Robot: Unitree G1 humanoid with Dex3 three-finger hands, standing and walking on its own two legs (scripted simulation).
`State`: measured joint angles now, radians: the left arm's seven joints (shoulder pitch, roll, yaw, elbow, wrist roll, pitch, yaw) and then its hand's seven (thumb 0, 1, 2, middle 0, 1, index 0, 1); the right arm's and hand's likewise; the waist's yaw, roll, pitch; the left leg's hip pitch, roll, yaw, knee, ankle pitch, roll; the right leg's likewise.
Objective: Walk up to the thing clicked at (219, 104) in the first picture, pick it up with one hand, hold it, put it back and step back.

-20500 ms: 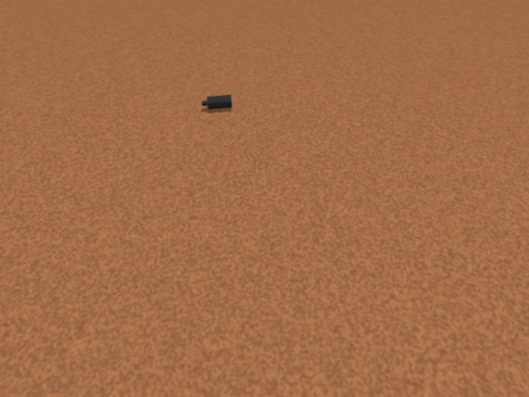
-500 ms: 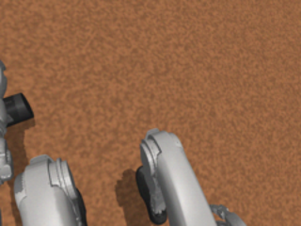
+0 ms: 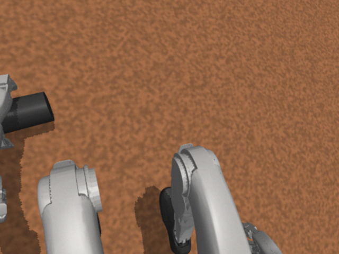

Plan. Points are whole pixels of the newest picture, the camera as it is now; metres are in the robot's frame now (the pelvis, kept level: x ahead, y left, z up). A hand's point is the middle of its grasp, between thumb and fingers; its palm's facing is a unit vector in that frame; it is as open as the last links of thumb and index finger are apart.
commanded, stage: rest palm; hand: left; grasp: from above
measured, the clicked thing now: (7, 116) +0.45 +0.34 -0.28
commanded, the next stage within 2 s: close in 1.32 s
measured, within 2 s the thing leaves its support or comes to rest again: neither
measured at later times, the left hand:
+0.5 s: hand (17, 115) +0.45 +0.31 -0.24, palm faces -0.44 -0.18 -0.88, open 14.3 cm
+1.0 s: hand (17, 120) +0.44 +0.31 -0.26, palm faces -0.43 -0.17 -0.89, open 14.2 cm
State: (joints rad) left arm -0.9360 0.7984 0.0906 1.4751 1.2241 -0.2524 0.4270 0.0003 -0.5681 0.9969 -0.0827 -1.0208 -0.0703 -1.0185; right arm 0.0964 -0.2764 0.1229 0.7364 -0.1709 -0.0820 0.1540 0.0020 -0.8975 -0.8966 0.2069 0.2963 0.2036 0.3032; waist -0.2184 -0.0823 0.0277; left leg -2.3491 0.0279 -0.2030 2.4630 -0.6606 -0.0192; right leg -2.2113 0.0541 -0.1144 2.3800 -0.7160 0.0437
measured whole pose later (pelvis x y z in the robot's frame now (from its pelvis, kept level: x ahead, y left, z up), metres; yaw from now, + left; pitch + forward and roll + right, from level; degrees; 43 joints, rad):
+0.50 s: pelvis +0.00 +0.00 -0.01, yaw -3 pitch +29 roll -11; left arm -1.01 0.91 0.19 1.69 1.19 -0.14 0.57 0.00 -0.53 0.98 -0.08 -0.99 -0.07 -0.99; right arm 0.13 -0.28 0.23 0.73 -0.24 -0.20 0.23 0.00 -0.89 -0.90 0.21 0.30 0.20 0.30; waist -0.33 -0.10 0.12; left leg -2.37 0.05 -0.24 2.53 -0.69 -0.02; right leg -2.25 0.09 -0.13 2.41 -0.71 0.06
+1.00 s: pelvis +0.00 +0.01 -0.02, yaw -4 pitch +27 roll -13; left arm -1.02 0.93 0.14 1.75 1.22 -0.17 0.64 0.00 -0.53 0.99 -0.09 -1.00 -0.07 -1.00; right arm 0.06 -0.32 0.24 0.71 -0.26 -0.26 0.26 0.00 -0.90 -0.90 0.20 0.30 0.20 0.30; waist -0.32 -0.14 0.13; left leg -2.36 0.05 -0.27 2.55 -0.69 -0.01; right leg -2.21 0.09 -0.16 2.41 -0.70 0.06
